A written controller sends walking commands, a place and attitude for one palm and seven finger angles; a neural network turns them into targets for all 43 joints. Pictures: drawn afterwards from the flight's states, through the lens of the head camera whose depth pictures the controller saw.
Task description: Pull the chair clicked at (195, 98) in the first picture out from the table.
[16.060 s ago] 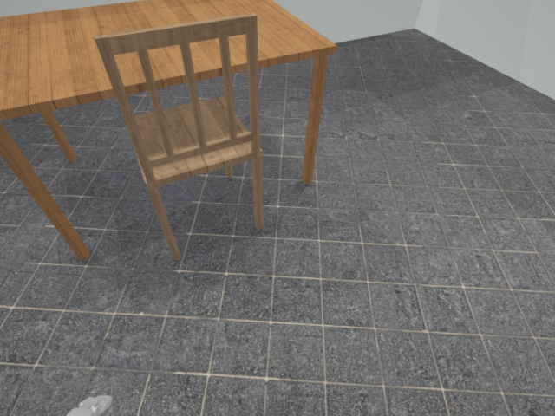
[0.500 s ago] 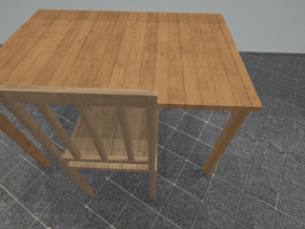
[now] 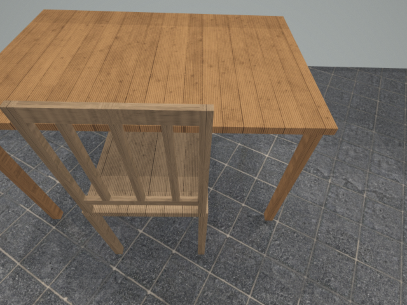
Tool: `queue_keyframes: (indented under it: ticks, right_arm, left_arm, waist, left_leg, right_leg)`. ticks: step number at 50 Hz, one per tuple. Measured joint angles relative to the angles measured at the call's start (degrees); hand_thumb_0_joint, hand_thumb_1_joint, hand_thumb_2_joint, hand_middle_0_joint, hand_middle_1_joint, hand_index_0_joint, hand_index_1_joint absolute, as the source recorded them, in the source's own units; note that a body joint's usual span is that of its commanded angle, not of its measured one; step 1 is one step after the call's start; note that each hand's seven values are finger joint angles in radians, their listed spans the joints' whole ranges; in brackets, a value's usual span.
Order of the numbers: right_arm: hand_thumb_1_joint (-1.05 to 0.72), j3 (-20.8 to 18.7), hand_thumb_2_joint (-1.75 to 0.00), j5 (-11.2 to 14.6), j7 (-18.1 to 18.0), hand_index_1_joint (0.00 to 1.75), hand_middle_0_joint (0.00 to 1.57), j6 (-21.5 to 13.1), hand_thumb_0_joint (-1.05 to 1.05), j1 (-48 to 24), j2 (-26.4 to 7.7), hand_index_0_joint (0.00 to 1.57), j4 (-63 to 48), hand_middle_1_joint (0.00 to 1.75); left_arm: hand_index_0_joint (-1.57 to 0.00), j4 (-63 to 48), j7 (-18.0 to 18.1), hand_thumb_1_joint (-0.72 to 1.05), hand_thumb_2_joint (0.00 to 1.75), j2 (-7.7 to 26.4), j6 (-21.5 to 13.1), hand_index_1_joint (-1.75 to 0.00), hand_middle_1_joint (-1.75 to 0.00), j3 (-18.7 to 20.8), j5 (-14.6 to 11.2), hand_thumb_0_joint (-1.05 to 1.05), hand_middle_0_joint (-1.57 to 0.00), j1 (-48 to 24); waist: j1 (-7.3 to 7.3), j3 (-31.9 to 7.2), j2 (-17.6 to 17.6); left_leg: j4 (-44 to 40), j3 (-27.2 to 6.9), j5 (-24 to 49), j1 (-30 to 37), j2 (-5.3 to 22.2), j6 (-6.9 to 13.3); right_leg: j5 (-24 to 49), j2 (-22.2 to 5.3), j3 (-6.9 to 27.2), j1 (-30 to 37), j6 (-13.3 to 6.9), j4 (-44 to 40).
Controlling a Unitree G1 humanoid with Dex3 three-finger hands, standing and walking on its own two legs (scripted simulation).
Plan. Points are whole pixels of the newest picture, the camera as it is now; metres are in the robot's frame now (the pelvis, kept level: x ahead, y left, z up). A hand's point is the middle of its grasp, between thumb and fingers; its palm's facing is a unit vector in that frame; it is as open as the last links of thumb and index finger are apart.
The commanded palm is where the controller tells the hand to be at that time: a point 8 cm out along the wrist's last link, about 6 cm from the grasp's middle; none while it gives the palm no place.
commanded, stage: come to a stop and stand still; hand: left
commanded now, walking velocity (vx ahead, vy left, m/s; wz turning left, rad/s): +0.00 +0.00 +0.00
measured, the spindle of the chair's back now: (130, 167) +0.44 +0.21 -0.06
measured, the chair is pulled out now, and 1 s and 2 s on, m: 0.00 0.00 0.00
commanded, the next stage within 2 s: look again from close up in 0.70 s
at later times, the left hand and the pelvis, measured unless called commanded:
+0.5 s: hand out of the picture -0.03 +0.12 -0.18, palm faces +0.02 -0.99 -0.14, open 7.4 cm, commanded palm none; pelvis +0.00 -0.03 +0.00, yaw +0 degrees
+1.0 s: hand out of the picture +0.01 +0.15 -0.18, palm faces +0.00 -0.98 -0.18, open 7.4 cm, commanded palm none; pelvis +0.01 -0.01 -0.01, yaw +0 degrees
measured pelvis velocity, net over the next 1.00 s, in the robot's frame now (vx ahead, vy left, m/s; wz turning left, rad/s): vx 0.01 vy -0.01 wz -0.01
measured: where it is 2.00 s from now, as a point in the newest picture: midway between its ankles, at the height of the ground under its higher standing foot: outside the picture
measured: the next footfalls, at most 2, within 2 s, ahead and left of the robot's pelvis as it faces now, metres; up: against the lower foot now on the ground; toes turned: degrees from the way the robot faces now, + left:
none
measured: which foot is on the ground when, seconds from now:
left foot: down 0.00-1.00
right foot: down 0.00-1.00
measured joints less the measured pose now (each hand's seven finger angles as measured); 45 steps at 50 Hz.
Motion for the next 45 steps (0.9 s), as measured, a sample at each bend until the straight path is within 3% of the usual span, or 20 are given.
queue_keyframes:
  ticks: [12,26,40,45]
  right_arm:
    - [-0.91,1.19,-0.90,0.44,-0.08,0.30,0.20,0.19,0.01,3.07,2.04,0.20,3.81,0.30]
    - [-0.91,1.71,-0.90,0.50,-0.33,0.30,0.20,-0.51,0.00,2.43,2.97,0.20,3.91,0.30]
    - [-0.92,1.89,-0.90,0.46,-0.68,0.30,0.20,-0.53,0.01,0.99,1.32,0.20,3.55,0.30]
    - [-0.93,1.16,-0.90,-0.18,0.13,0.30,0.20,0.64,0.02,0.54,-1.21,0.20,-0.86,0.30]
  left_arm:
    - [-0.20,2.00,-0.03,0.91,0.90,-2.99,-1.07,-0.30,-0.30,-1.36,-0.50,0.01,-0.20,2.88]
    - [-0.20,1.51,0.42,0.91,0.90,-2.32,-1.91,-0.30,-0.30,-1.09,-0.66,0.01,-0.20,3.14]
    - [-0.20,0.97,0.56,0.91,0.90,-2.14,-2.24,-0.30,-0.30,-1.15,-0.67,0.01,-0.20,2.76]
    - [-0.20,0.12,0.90,0.91,0.90,-3.10,-3.47,-0.30,-0.30,-0.94,0.12,0.01,-0.20,3.52]
  waist:
    - [0.54,0.44,-0.68]
    - [0.86,-0.05,-0.66]
    - [1.26,-0.63,-1.10]
    - [0.61,-0.61,1.94]
  left_leg:
    - [-0.49,-0.78,0.34,2.20,1.01,-1.49]
    - [-1.24,-0.94,0.28,2.51,1.61,-2.47]
    - [-2.06,-0.84,-0.04,3.69,1.75,-2.90]
    - [6.32,-2.89,-4.42,-0.74,2.82,-1.71]
  right_leg:
    - [-0.59,1.17,-0.57,1.91,-1.68,0.35]
    - [-0.83,1.84,-0.59,2.07,-2.59,-0.17]
    - [-0.93,2.01,-0.43,3.32,-2.87,-1.32]
    - [-1.09,3.91,-0.42,1.37,-2.65,-0.01]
